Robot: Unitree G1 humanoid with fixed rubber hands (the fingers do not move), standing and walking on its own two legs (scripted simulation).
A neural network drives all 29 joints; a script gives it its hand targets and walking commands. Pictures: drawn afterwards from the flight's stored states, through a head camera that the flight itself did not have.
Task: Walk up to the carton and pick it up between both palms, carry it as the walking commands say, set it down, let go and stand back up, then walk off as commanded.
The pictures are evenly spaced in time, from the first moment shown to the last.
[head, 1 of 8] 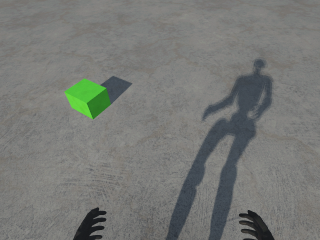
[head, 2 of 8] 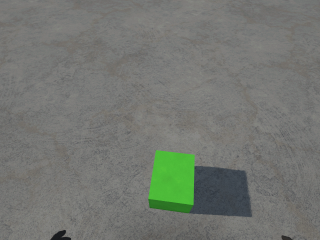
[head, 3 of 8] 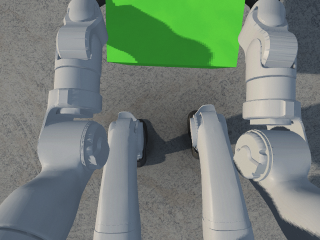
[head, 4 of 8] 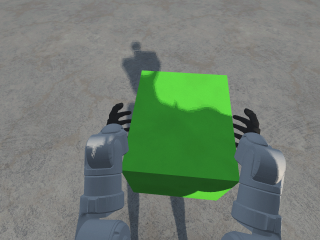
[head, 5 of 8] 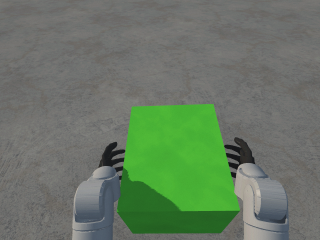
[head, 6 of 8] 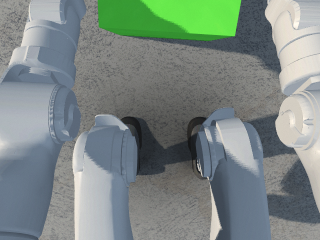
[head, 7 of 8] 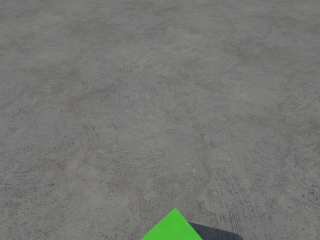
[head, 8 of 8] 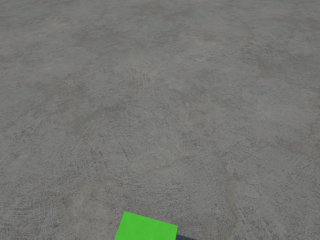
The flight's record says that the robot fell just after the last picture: no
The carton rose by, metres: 0.71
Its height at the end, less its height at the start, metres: +0.00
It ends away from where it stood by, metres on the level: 3.58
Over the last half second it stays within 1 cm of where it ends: yes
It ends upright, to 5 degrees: yes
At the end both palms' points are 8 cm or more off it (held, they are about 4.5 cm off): yes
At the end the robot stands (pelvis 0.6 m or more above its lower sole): yes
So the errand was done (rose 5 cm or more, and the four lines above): yes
